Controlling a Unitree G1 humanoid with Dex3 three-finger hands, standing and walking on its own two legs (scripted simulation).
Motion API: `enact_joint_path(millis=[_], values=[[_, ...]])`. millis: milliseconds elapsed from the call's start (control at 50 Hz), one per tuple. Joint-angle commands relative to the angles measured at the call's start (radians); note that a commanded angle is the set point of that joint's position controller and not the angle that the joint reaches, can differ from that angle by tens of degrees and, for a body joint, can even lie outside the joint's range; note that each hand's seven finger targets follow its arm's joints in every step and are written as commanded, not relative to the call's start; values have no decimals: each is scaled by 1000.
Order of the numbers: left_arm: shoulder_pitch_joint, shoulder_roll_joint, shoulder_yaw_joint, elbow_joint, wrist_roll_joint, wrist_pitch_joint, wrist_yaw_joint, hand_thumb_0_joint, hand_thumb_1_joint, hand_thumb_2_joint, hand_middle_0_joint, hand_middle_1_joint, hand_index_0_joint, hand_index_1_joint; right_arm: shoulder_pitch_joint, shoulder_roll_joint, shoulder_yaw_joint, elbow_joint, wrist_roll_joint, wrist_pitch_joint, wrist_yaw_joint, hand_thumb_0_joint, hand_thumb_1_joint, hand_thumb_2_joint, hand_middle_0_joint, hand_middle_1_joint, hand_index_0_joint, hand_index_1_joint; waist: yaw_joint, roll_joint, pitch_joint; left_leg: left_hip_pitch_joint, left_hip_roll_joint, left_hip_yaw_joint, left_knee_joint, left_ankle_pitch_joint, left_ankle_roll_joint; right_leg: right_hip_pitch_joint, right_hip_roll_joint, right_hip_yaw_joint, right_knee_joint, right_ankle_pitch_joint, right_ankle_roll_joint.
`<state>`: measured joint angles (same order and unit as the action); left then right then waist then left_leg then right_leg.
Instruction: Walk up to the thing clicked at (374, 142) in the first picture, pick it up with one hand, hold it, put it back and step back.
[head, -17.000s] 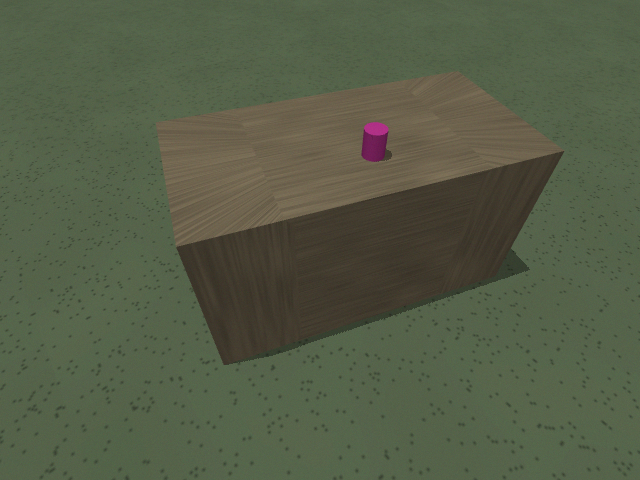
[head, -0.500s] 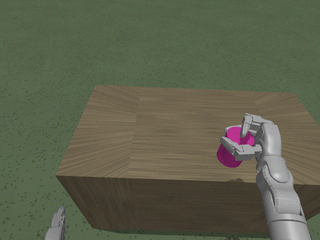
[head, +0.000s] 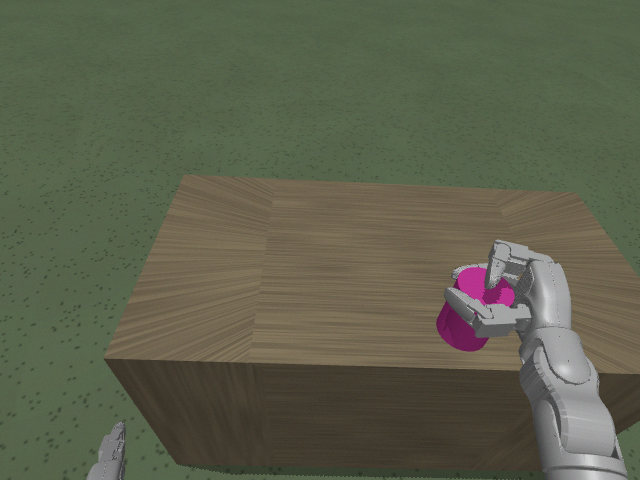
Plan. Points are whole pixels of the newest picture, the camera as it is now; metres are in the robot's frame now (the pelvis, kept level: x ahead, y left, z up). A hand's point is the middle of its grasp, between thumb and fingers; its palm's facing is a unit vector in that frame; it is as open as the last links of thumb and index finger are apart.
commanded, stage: hold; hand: right
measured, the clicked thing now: (472, 309) +0.32 -0.17 +0.09
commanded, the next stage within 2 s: crouch in 2.00 s
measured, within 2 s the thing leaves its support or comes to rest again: neither
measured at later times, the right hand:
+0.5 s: hand (484, 284) +0.32 -0.17 +0.14, palm faces +0.13 +0.99 -0.02, open 5.6 cm
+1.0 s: hand (481, 294) +0.31 -0.17 +0.13, palm faces +0.13 +0.99 -0.02, open 5.6 cm
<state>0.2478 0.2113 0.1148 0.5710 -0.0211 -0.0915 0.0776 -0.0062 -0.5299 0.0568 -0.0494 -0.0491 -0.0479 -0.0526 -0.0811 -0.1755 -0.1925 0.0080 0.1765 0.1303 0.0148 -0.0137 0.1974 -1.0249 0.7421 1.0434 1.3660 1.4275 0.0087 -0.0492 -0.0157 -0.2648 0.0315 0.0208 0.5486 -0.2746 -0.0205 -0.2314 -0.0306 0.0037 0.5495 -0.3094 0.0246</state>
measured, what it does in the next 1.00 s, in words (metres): stands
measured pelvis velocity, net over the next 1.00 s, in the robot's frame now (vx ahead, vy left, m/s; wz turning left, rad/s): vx -0.01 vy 0.00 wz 0.00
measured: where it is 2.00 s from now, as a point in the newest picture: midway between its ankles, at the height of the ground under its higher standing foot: outside the picture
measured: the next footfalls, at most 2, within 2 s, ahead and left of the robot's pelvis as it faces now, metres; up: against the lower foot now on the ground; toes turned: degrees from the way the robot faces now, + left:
none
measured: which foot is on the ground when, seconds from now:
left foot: down 0.00-1.00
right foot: down 0.00-1.00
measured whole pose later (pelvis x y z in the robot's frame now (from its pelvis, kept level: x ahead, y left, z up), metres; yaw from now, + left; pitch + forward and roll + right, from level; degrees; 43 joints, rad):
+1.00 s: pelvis -0.01 +0.00 +0.00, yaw +0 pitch -2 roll +0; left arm 0.23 0.20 0.10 0.60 -0.01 -0.15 0.08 -0.01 -0.52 0.05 -0.05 -0.05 -0.05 -0.05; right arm -0.11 -0.18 -0.19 0.06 0.17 0.11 0.02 -0.01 0.20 -1.02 0.74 1.04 1.37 1.43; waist 0.02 -0.04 0.00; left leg -0.24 0.03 0.02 0.51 -0.24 -0.02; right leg -0.21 -0.03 0.00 0.52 -0.28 0.02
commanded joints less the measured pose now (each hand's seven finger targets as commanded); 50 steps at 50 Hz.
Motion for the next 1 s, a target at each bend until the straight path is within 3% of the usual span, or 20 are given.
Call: enact_joint_path(millis=[0,60,160,220,240,360,400,480,500,540,560,580,600,640,720,800,820,880,920,980], values=[[-132,90,6,-148,-1,-68,10,0,-544,50,-46,-52,-46,-52,-385,-139,-37,-316,18,-98,3,0,-391,-1302,1328,1421,1356,1421,-6,52,-236,65,-27,36,-75,229,2,83,20,-14,-76,224,-30],[-162,115,20,-200,3,-90,20,0,-541,49,-47,-53,-49,-52,-402,-129,-26,-296,18,-101,5,0,-420,-1303,1336,1420,1362,1420,10,66,-262,92,-22,35,-74,267,-5,97,25,-18,-66,251,-32],[-81,134,30,-176,5,-81,19,0,-535,44,-47,-55,-51,-51,-313,-191,-96,-214,8,-82,0,0,-409,-1303,1333,1421,1360,1421,5,54,-248,103,-19,35,-71,333,-8,94,29,-25,-62,306,-31],[-25,86,15,-97,5,-62,2,0,-536,43,-49,-55,-53,-51,-359,-160,-70,-326,16,-91,3,0,-429,-1305,1336,1420,1361,1420,-6,-11,-227,89,-25,39,-73,303,4,99,25,-23,-74,306,-21],[-62,132,49,-154,5,-68,5,0,-538,46,-49,-55,-52,-52,-347,-164,-74,-320,16,-86,2,0,-414,-1314,1334,1427,1361,1427,3,11,-239,91,-27,39,-78,303,3,104,23,-22,-79,303,-22],[-168,153,55,-167,2,-97,1,0,-541,47,-49,-55,-50,-53,-376,-135,-50,-243,18,-75,5,0,-410,-1305,1332,1421,1359,1421,11,68,-157,56,-38,47,-98,185,3,65,11,-8,-109,180,-27],[-143,85,6,-130,2,-89,0,0,-544,47,-48,-52,-49,-51,-393,-128,-45,-262,18,-79,8,0,-405,-1286,1319,1403,1346,1403,-2,70,-202,70,-30,41,-95,212,0,80,18,-13,-93,210,-32],[-120,120,30,-136,6,-92,8,0,-535,42,-47,-53,-51,-49,-396,-147,-47,-297,18,-77,16,0,-385,-1288,1318,1407,1346,1407,2,55,-259,94,-23,35,-90,252,-1,112,27,-20,-87,240,-31],[-154,151,49,-203,6,-102,12,0,-536,43,-47,-53,-51,-49,-369,-161,-67,-261,16,-74,12,0,-403,-1291,1326,1411,1353,1411,-1,83,-284,122,-23,37,-92,267,-5,117,27,-20,-85,254,-32],[-87,87,7,-79,6,-88,4,0,-533,42,-47,-55,-52,-49,-391,-170,-74,-285,14,-76,4,0,-401,-1290,1328,1412,1355,1411,-13,20,-237,101,-19,30,-98,236,0,93,33,-24,-90,222,-29],[-116,148,50,-151,5,-95,10,0,-532,42,-46,-54,-51,-48,-347,-185,-98,-208,13,-68,0,0,-399,-1297,1333,1419,1359,1419,-1,59,-227,97,-24,34,-99,254,-2,92,29,-23,-91,239,-31],[-112,108,24,-106,7,-92,5,0,-533,43,-46,-53,-50,-48,-375,-151,-56,-267,12,-76,1,0,-394,-1294,1333,1418,1361,1418,-11,15,-228,99,-22,34,-94,259,1,88,28,-22,-91,248,-26],[-99,84,5,-95,5,-91,-1,0,-537,45,-47,-54,-51,-50,-399,-160,-74,-280,16,-79,-4,0,-413,-1308,1343,1429,1370,1429,-7,6,-216,90,-25,34,-95,250,3,84,26,-22,-93,240,-25],[-109,131,44,-123,6,-86,5,0,-537,45,-47,-53,-50,-49,-375,-176,-82,-273,10,-78,-8,0,-385,-1318,1341,1439,1371,1439,-3,30,-210,92,-28,37,-99,241,4,87,23,-19,-100,234,-24],[-129,119,34,-113,4,-101,2,0,-538,45,-48,-53,-51,-50,-400,-149,-51,-245,10,-90,-4,0,-388,-1310,1338,1431,1367,1431,11,36,-148,58,-32,39,-115,158,4,59,20,-16,-120,142,-30],[-138,110,17,-155,6,-113,2,0,-539,44,-47,-52,-50,-49,-410,-117,-15,-271,13,-101,11,0,-394,-1294,1328,1415,1356,1415,20,35,-197,59,-35,40,-110,155,6,85,17,-15,-121,143,-28],[-157,140,39,-194,8,-121,7,0,-538,44,-47,-51,-49,-48,-395,-134,-36,-266,14,-102,9,0,-422,-1295,1340,1418,1365,1417,15,52,-226,78,-33,42,-114,159,3,95,20,-17,-117,146,-30],[-103,105,13,-105,7,-120,4,0,-539,45,-46,-51,-49,-48,-398,-174,-74,-248,17,-108,6,0,-413,-1300,1347,1427,1373,1427,-4,20,-202,79,-29,38,-114,164,4,70,25,-17,-119,149,-29],[-123,146,51,-131,8,-122,12,0,-534,43,-45,-52,-49,-48,-430,-185,-76,-246,15,-118,3,0,-411,-1300,1351,1428,1376,1428,13,31,-247,84,-28,33,-106,201,3,95,22,-17,-107,184,-30],[-106,124,31,-108,11,-119,13,0,-542,48,-45,-51,-47,-49,-437,-175,-74,-250,16,-122,-9,0,-422,-1320,1365,1448,1392,1448,7,21,-231,84,-28,34,-104,218,4,92,24,-18,-102,205,-26]])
